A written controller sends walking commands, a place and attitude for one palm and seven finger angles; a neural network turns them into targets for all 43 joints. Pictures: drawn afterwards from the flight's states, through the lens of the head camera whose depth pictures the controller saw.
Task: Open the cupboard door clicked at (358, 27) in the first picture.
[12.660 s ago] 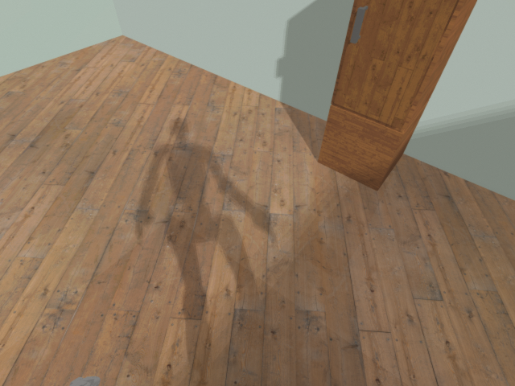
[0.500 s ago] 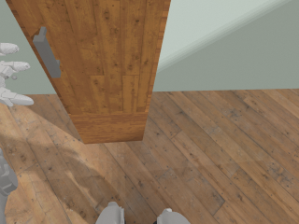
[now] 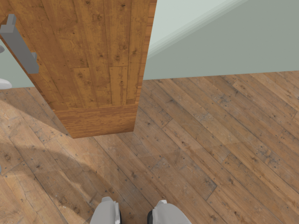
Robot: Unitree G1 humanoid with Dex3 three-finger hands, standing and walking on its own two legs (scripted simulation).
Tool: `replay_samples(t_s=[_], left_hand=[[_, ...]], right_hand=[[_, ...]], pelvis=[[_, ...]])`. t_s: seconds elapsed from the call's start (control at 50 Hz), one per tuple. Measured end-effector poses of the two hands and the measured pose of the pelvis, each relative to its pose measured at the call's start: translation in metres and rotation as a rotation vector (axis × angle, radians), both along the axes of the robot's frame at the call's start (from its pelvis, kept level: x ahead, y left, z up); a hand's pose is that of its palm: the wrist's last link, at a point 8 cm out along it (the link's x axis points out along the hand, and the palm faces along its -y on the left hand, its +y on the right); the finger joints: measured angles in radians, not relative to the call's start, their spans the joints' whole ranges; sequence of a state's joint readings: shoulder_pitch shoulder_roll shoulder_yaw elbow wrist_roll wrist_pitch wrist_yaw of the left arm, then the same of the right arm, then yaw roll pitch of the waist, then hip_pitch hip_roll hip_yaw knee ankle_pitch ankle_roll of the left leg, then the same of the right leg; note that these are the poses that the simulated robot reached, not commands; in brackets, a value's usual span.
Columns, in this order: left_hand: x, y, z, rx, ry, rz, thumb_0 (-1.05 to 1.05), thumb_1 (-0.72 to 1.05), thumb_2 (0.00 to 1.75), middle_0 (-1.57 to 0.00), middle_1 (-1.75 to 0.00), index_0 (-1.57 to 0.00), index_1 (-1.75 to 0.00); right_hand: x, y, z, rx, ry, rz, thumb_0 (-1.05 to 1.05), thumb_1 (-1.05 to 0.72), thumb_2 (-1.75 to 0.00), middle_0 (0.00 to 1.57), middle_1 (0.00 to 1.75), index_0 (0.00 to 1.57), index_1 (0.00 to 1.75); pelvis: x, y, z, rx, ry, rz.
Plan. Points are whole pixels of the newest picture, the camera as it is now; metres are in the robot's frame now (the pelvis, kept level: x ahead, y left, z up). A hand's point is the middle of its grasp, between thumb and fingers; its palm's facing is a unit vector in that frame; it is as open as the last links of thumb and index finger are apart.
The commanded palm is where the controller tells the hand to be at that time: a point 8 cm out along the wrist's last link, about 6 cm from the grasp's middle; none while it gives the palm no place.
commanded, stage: move the hooked fingers beside the handle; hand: left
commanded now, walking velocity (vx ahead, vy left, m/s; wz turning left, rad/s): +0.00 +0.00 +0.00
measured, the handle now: (23, 45) +0.53 +0.28 +0.09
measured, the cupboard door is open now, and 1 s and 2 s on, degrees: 0 0 0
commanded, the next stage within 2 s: slide the fingers in behind the handle in 0.58 s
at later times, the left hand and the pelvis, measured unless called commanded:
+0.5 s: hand out of the picture +0.47 +0.33 +0.10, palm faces +0.13 -0.99 +0.01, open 14.0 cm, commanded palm +0.46 +0.37 +0.10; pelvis +0.00 +0.00 +0.00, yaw +1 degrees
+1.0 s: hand (3, 62) +0.48 +0.30 +0.10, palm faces +0.11 -0.99 +0.01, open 14.0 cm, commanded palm +0.45 +0.34 +0.09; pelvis +0.00 +0.00 +0.00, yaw +1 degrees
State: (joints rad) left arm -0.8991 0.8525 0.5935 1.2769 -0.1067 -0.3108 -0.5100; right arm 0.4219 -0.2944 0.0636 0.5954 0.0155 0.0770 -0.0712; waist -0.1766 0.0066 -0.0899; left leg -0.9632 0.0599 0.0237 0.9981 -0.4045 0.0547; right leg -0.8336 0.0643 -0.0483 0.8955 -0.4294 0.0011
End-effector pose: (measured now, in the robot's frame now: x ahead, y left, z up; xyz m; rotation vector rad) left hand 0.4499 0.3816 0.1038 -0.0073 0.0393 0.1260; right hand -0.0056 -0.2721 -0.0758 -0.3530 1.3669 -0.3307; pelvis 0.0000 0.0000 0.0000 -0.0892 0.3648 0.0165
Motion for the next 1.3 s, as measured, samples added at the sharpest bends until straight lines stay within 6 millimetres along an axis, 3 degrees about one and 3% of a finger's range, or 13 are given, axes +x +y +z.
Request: replay_samples(t_s=[0.14, 0.44, 0.7, 0.84, 1.02, 1.3], left_hand=[[-0.007, 0.008, 0.000, 0.011, -0.022, 0.006, -0.01, -0.50, 0.30, -0.30, -1.20, -0.30, -1.20], [-0.012, 0.003, -0.002, 0.000, -0.012, 0.005, -0.01, -0.50, 0.30, -0.30, -1.20, -0.30, -1.20], [-0.008, 0.005, -0.002, 0.001, -0.016, -0.002, -0.01, -0.50, 0.30, -0.30, -1.20, -0.30, -1.20], [-0.005, -0.010, -0.001, 0.011, -0.024, -0.030, -0.01, -0.50, 0.30, -0.30, -1.20, -0.30, -1.20], [-0.001, -0.031, -0.003, -0.001, -0.016, -0.015, -0.01, -0.50, 0.30, -0.30, -1.20, -0.30, -1.20], [-0.007, -0.035, -0.002, 0.005, -0.025, -0.003, -0.01, -0.50, 0.30, -0.30, -1.20, -0.30, -1.20]], right_hand=[[0.006, 0.001, 0.000, 0.004, 0.007, 0.007, 0.01, -0.90, -0.90, 0.20, 0.30, 0.20, 0.30], [0.037, 0.001, -0.002, 0.001, -0.070, 0.064, 0.01, -0.90, -0.90, 0.20, 0.30, 0.20, 0.30], [0.018, 0.001, -0.005, 0.003, -0.020, 0.038, 0.01, -0.90, -0.90, 0.20, 0.30, 0.20, 0.30], [0.008, 0.002, -0.005, 0.018, 0.019, 0.026, 0.01, -0.90, -0.90, 0.20, 0.30, 0.20, 0.30], [0.015, 0.002, -0.004, 0.034, -0.037, 0.014, 0.01, -0.90, -0.90, 0.20, 0.30, 0.20, 0.30], [0.026, -0.005, -0.007, 0.036, -0.064, 0.028, 0.01, -0.90, -0.90, 0.20, 0.30, 0.20, 0.30]], pelvis=[[0.003, 0.001, 0.000, -0.005, -0.003, 0.005], [0.000, 0.001, 0.000, -0.006, -0.016, 0.022], [-0.001, 0.000, -0.003, -0.008, -0.002, 0.015], [0.000, 0.000, -0.001, -0.006, -0.008, 0.022], [0.002, -0.003, 0.002, 0.004, -0.024, 0.012], [0.001, -0.008, 0.001, 0.009, -0.031, 0.013]])
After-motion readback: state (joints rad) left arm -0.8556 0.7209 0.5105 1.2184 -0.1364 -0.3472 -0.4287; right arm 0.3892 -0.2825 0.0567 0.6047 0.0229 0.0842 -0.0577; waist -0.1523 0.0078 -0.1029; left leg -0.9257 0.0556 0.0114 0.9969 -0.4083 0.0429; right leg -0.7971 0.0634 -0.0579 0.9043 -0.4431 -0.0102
